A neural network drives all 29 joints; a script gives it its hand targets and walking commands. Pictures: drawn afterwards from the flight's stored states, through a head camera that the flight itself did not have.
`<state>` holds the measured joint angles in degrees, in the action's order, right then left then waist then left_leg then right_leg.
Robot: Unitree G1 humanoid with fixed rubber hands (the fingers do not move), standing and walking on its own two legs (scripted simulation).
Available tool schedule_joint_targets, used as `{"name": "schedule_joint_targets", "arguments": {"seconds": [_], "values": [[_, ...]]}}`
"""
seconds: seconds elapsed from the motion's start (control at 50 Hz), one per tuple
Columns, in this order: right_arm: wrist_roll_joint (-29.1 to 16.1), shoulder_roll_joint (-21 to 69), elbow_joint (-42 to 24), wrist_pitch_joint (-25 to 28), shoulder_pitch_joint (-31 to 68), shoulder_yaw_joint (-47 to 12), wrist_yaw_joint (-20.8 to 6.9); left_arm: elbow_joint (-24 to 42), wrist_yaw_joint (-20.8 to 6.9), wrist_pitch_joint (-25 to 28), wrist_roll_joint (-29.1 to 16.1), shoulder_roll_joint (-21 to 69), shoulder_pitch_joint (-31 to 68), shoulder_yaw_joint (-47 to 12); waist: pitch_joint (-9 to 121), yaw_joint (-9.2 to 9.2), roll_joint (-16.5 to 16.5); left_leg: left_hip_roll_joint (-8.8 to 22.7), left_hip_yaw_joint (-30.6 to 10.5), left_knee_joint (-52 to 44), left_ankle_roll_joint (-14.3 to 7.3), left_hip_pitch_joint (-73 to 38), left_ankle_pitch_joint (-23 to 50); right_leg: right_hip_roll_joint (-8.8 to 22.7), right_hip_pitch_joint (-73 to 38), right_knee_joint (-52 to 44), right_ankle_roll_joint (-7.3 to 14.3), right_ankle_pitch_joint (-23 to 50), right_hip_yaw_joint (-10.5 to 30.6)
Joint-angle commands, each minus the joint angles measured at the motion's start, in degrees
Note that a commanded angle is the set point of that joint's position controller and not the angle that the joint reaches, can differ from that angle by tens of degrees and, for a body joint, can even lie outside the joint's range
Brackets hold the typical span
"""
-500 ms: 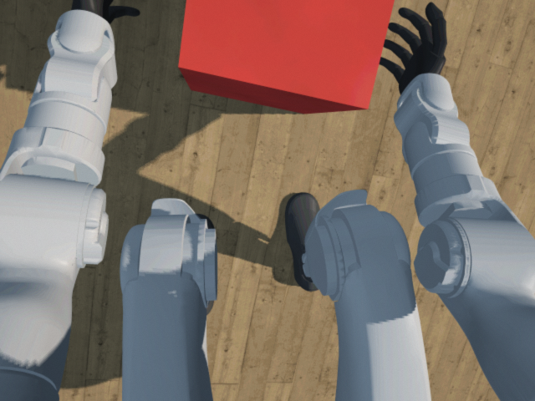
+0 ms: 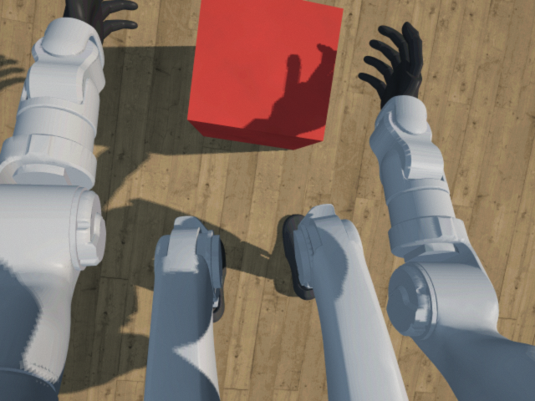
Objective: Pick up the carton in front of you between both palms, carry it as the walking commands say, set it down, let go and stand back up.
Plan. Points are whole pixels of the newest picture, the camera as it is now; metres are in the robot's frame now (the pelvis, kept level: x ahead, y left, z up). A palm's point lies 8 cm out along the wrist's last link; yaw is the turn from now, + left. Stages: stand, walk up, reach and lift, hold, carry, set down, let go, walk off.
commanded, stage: set down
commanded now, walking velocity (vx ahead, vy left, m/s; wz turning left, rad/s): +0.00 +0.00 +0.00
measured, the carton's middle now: (259, 85) +0.54 -0.01 -0.34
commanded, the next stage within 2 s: let go in 0.58 s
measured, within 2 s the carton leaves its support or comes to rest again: neither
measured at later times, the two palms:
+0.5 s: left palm out of the picture +0.56 +0.21 +0.03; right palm (493, 57) +0.46 -0.18 +0.03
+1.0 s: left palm out of the picture +0.43 +0.24 +0.14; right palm out of the picture +0.39 -0.20 +0.16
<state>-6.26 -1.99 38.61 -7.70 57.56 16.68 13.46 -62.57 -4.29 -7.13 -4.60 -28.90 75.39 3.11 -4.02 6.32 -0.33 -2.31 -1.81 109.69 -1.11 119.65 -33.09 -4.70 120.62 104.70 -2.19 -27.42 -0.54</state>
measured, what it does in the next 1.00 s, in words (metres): rises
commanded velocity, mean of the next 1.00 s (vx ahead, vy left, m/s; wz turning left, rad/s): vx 0.00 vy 0.00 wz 0.00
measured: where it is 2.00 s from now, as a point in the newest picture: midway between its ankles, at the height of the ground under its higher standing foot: (257, 281)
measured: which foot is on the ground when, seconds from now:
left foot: down 0.00-1.00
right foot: down 0.00-1.00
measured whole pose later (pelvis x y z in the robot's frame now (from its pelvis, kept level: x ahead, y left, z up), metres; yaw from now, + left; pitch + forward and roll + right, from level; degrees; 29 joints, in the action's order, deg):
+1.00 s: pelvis +0.08 +0.00 +0.25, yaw +5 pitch +32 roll -1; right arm 2.1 -7.0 28.6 -4.1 15.6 9.5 -3.5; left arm -37.5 2.2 -5.0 4.6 -11.9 26.9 11.4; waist 4.8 5.0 -1.0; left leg -3.9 -3.8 49.9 -0.7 62.5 -19.1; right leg -1.2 63.4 48.3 -0.4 -16.8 1.2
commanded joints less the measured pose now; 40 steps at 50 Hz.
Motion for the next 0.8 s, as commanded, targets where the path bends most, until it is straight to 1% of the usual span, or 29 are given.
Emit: {"name": "schedule_joint_targets", "arguments": {"seconds": [0.0,0.12,0.22,0.38,0.52,0.56,0.58,0.62,0.68,0.74,0.78], "values": [[0.4,-2.8,-7.3,0.4,7.1,0.2,-0.2,7.0,-0.8,0.7,0.9,-6.5,13.7,1.7,60.1,0.48,8.3,0.1,0.8,-14.4,-0.5,-31.7,15.0,-0.4,-34.3,-9.9,-2.4,16.3,-4.2],[1.0,-2.8,-11.8,-0.9,4.3,1.0,-0.3,11.3,-1.5,-0.7,2.5,-6.8,12.4,3.1,65.3,0.61,10.5,-0.6,1.2,-20.2,0.3,-40.4,18.5,-0.6,-37.9,-16.1,-2.4,18.1,-4.5],[1.6,-2.7,-14.0,-1.8,2.3,1.5,-0.8,13.2,-2.0,-1.8,3.5,-6.2,11.0,3.9,66.1,1.07,11.4,-1.1,0.9,-25.6,0.7,-46.8,20.8,-0.4,-39.6,-21.5,-2.4,19.0,-4.8],[3.2,-1.9,-14.0,-2.0,-0.8,2.7,-2.4,12.6,-2.8,-2.3,5.4,-4.2,8.1,5.0,63.6,1.78,11.2,-1.2,0.0,-34.8,1.0,-54.4,23.1,0.1,-42.6,-30.4,-2.5,19.8,-4.7],[5.1,-1.3,-13.6,-1.4,-3.5,4.1,-3.9,12.2,-3.1,-1.9,7.1,-2.4,5.6,6.3,61.8,2.14,11.1,-1.1,-1.0,-42.6,1.3,-62.1,26.6,0.5,-46.2,-38.1,-2.5,21.4,-4.4],[5.8,-0.7,-12.6,-1.1,-4.5,4.6,-4.5,11.2,-3.1,-1.6,7.7,-1.3,4.3,6.7,60.0,2.09,10.8,-1.0,-1.3,-44.6,1.5,-63.0,27.2,0.7,-46.8,-40.0,-2.6,21.6,-4.3],[6.2,-0.6,-12.6,-0.9,-4.6,4.6,-4.8,11.0,-3.0,-1.5,8.2,-1.2,3.7,7.3,59.6,1.54,10.4,-0.9,-1.4,-45.5,1.4,-63.6,27.8,0.7,-47.4,-40.8,-2.6,21.8,-4.2],[7.0,-0.6,-12.5,-0.4,-6.6,4.5,-5.5,11.0,-2.6,-1.1,9.3,-0.3,1.2,8.2,60.4,1.06,10.1,-0.8,-1.6,-47.3,1.5,-66.1,29.8,0.7,-49.7,-42.5,-2.5,22.7,-4.2],[8.5,-1.3,-12.7,0.7,-12.6,3.6,-6.9,13.0,-1.3,-0.5,10.8,2.4,-5.3,9.7,63.3,0.63,9.9,-0.8,-2.2,-49.5,1.8,-73.1,36.2,0.5,-52.5,-45.0,-2.0,25.0,-4.2],[10.0,-3.2,-13.7,2.0,-20.3,1.8,-9.2,17.4,1.0,0.2,12.0,6.0,-14.1,11.1,65.6,0.19,9.7,-0.6,-3.1,-51.9,2.2,-81.7,43.5,0.4,-55.2,-47.8,-1.0,27.1,-4.2],[10.7,-5.2,-14.9,2.8,-25.0,0.4,-11.2,21.3,3.0,0.6,12.3,8.7,-20.2,11.5,64.8,-0.18,9.0,-0.3,-3.8,-53.9,2.5,-86.0,46.2,0.5,-57.5,-49.6,-0.3,27.2,-3.9]]}}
